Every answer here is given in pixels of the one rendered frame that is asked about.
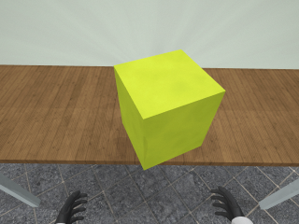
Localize carton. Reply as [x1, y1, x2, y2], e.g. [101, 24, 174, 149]
[113, 49, 226, 171]

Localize table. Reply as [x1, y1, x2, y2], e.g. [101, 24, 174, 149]
[0, 64, 299, 210]

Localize robot right hand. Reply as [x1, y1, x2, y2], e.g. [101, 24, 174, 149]
[210, 186, 245, 222]

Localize robot left hand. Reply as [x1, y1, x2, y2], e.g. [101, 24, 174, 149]
[54, 190, 88, 224]

